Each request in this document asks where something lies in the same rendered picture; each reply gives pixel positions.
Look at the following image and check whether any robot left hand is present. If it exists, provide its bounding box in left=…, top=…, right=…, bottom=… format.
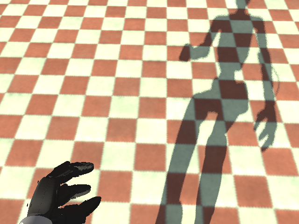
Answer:
left=26, top=161, right=102, bottom=224

